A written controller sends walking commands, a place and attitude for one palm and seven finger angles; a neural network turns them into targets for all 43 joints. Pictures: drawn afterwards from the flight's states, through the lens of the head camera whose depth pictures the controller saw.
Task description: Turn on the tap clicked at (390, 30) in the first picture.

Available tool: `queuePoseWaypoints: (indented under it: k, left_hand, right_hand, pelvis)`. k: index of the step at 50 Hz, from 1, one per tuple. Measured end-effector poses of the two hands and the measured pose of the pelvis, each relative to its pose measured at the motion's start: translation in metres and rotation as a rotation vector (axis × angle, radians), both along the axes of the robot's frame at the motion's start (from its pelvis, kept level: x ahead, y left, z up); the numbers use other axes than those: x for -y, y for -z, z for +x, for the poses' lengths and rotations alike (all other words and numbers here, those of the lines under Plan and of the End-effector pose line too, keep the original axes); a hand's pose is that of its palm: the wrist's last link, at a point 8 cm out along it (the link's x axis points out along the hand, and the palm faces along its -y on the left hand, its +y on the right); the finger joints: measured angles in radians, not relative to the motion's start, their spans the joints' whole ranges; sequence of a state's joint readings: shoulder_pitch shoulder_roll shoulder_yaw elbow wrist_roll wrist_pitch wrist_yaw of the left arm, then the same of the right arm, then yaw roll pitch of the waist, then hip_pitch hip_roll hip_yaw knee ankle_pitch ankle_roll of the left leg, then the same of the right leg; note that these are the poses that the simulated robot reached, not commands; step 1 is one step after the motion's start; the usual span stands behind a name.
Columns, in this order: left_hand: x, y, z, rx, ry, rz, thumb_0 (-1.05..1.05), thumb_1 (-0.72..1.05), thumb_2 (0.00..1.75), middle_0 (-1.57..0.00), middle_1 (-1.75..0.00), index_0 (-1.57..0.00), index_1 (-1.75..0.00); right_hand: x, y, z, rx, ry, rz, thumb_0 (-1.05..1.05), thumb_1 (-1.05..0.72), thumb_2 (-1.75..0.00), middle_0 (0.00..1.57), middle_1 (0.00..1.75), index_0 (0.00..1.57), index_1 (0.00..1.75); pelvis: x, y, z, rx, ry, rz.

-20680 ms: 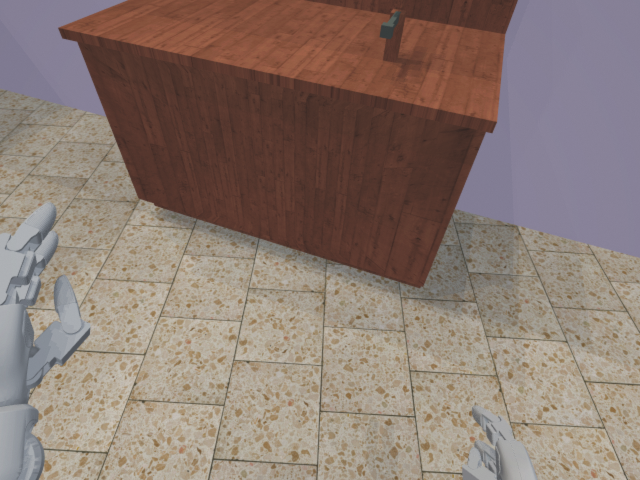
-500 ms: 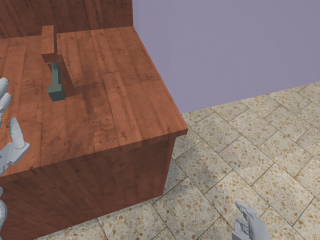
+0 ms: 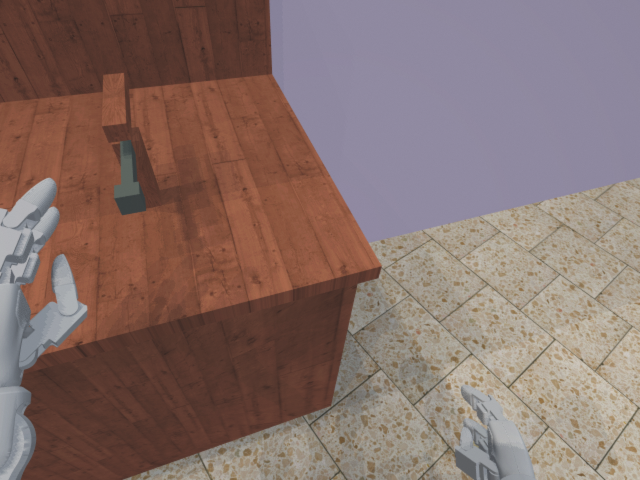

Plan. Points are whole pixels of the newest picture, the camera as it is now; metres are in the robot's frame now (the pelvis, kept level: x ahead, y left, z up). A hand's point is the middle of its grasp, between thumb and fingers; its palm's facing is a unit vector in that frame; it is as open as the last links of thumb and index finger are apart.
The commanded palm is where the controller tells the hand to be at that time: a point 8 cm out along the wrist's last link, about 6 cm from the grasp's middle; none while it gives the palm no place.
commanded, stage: look again from close up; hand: left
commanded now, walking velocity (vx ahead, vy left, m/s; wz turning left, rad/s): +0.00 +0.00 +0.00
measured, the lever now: (130, 198) +0.39 +0.28 +0.14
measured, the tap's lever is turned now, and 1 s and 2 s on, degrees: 0 0 0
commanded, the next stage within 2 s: come to a stop and stand still in 0.20 s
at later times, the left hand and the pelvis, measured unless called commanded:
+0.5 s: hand (50, 260) +0.24 +0.27 +0.20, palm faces +0.48 -0.77 -0.41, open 7.4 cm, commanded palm +0.15 +0.26 +0.18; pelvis -0.01 -0.02 +0.00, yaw +1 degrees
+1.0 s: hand (105, 292) +0.24 +0.23 +0.17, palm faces +0.35 -0.87 -0.34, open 7.4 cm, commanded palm +0.17 +0.27 +0.18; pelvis +0.01 -0.01 +0.00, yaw +0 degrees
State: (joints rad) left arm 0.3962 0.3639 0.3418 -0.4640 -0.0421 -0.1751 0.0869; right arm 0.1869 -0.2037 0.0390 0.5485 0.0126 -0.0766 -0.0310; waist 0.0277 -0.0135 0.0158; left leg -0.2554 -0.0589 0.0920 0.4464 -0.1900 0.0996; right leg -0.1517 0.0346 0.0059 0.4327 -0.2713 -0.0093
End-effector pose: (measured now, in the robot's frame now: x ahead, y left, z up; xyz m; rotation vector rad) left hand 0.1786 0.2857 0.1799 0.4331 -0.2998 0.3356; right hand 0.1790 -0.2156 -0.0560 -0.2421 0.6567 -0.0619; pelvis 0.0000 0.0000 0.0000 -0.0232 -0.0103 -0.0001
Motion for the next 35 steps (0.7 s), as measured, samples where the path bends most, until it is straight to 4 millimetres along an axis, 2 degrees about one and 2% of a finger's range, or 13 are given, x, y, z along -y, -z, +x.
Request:
queuePoseWaypoints:
  k: [6, 11, 19, 21, 23, 25, 28, 32, 35]
  left_hand:
    - [-0.002, 0.009, -0.005, -0.056, -0.035, -0.015, 0.01, 0.89, 0.9, -0.21, -0.3, -0.21, -0.3]
    - [0.005, 0.012, -0.005, -0.064, -0.031, -0.027, 0.01, 0.89, 0.9, -0.21, -0.3, -0.21, -0.3]
    - [0.015, 0.005, 0.0, -0.04, 0.0, -0.006, 0.01, 0.88, 0.9, -0.21, -0.3, -0.21, -0.3]
    - [0.003, -0.012, 0.009, 0.012, -0.004, 0.129, 0.01, 0.88, 0.9, -0.21, -0.3, -0.22, -0.3]
    - [-0.014, -0.027, 0.017, 0.088, -0.044, 0.152, 0.01, 0.88, 0.9, -0.22, -0.3, -0.22, -0.3]
    - [-0.021, -0.032, 0.021, 0.118, -0.074, 0.127, 0.01, 0.88, 0.9, -0.21, -0.3, -0.22, -0.3]
    - [-0.003, -0.023, 0.018, 0.076, -0.027, 0.082, 0.01, 0.89, 0.9, -0.2, -0.3, -0.21, -0.3]
    - [0.029, 0.005, 0.007, -0.068, 0.091, 0.035, 0.01, 0.89, 0.9, -0.2, -0.3, -0.21, -0.3]
    - [0.024, 0.019, 0.003, -0.129, 0.088, 0.028, 0.01, 0.88, 0.9, -0.21, -0.3, -0.21, -0.3]
  right_hand:
    - [0.002, 0.005, -0.013, -0.018, 0.017, 0.014, 0.01, -0.9, -0.9, 0.2, 0.3, 0.2, 0.3]
    - [0.007, 0.007, -0.021, -0.039, 0.018, 0.007, 0.01, -0.9, -0.9, 0.2, 0.3, 0.2, 0.3]
    - [0.019, 0.006, -0.02, -0.037, 0.033, -0.008, 0.01, -0.9, -0.9, 0.2, 0.3, 0.2, 0.3]
    - [0.02, 0.007, -0.019, -0.042, -0.007, -0.033, 0.01, -0.9, -0.9, 0.2, 0.3, 0.2, 0.3]
    - [0.021, 0.009, -0.018, -0.062, -0.019, -0.023, 0.01, -0.9, -0.9, 0.2, 0.3, 0.2, 0.3]
    - [0.023, 0.01, -0.017, -0.051, -0.007, -0.002, 0.01, -0.9, -0.9, 0.2, 0.3, 0.2, 0.3]
    - [0.026, 0.01, -0.017, -0.018, 0.031, 0.034, 0.01, -0.9, -0.9, 0.2, 0.3, 0.2, 0.3]
    - [0.027, 0.011, -0.02, -0.012, 0.072, 0.037, 0.01, -0.9, -0.9, 0.2, 0.3, 0.2, 0.3]
    - [0.025, 0.011, -0.021, -0.039, 0.08, 0.012, 0.01, -0.9, -0.9, 0.2, 0.3, 0.2, 0.3]
  pelvis:
    - [0.003, -0.002, -0.006, 0.0, 0.002, 0.002]
    - [0.006, -0.003, -0.008, -0.001, -0.001, 0.002]
    - [0.012, -0.003, -0.004, -0.004, -0.002, 0.002]
    - [0.016, -0.001, -0.007, -0.017, -0.021, -0.003]
    - [0.02, 0.0, -0.011, -0.021, -0.023, 0.001]
    - [0.019, 0.001, -0.012, -0.024, -0.011, -0.001]
    - [0.013, 0.001, -0.008, -0.027, 0.008, -0.002]
    - [0.008, 0.001, 0.0, -0.026, 0.018, 0.001]
    - [0.01, 0.0, 0.004, -0.024, 0.01, 0.003]
